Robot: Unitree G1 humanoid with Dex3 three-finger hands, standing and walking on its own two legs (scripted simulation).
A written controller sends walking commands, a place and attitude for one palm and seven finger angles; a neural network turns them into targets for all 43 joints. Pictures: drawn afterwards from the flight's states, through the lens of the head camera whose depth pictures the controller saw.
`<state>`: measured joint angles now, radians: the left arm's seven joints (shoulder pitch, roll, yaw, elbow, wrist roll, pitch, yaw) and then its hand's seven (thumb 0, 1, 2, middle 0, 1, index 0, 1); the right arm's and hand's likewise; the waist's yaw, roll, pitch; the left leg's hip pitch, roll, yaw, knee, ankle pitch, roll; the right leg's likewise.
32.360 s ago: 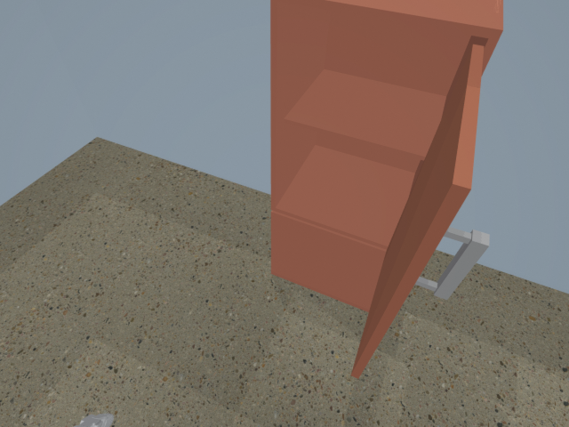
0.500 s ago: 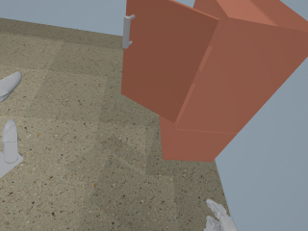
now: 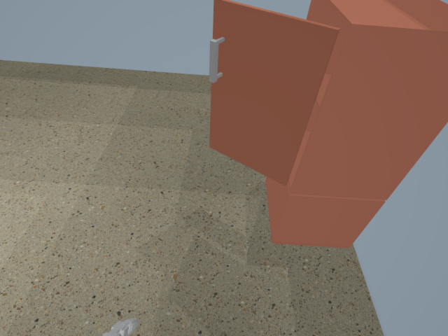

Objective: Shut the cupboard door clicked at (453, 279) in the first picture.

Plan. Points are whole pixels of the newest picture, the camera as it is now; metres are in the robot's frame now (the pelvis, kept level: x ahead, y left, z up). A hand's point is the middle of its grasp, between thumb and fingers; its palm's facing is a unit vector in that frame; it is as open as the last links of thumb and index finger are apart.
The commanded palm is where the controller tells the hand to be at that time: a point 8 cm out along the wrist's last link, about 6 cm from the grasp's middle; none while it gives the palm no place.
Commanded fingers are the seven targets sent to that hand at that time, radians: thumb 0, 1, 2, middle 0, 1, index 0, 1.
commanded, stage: let the arm hang, fingers relaxed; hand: left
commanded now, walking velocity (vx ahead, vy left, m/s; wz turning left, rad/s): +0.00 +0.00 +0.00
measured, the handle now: (217, 60) +0.92 +0.04 +0.09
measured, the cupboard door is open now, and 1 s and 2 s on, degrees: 57 57 57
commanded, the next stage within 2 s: look to check the result in 0.86 s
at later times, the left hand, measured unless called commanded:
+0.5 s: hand out of the picture -0.04 +0.20 -0.15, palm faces +0.01 -0.98 -0.20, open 7.4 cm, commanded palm none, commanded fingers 0.00 0.90 0.90 -0.20 -0.30 -0.20 -0.30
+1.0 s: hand out of the picture -0.04 +0.18 -0.16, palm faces +0.00 -0.99 -0.16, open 7.4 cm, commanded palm none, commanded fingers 0.00 0.90 0.90 -0.20 -0.30 -0.20 -0.30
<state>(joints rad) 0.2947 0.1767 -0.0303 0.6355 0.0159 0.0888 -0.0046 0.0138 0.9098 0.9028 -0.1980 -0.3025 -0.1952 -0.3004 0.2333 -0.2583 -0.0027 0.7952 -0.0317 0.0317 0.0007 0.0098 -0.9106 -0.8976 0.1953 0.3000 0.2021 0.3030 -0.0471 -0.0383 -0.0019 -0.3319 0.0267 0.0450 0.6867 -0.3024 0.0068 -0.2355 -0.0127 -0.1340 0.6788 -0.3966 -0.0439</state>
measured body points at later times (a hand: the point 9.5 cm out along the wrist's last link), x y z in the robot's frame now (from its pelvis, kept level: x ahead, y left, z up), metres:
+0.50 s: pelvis -0.01 +0.02 +0.02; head -0.02 +0.02 +0.47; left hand -0.04 +0.25 -0.13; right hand -0.03 -0.18 -0.14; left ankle +0.04 +0.11 -0.72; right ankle -0.01 -0.09 -0.72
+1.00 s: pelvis -0.01 +0.03 +0.02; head -0.01 +0.03 +0.47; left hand -0.04 +0.23 -0.14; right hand -0.06 -0.17 -0.14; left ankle +0.04 +0.11 -0.72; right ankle -0.01 -0.09 -0.72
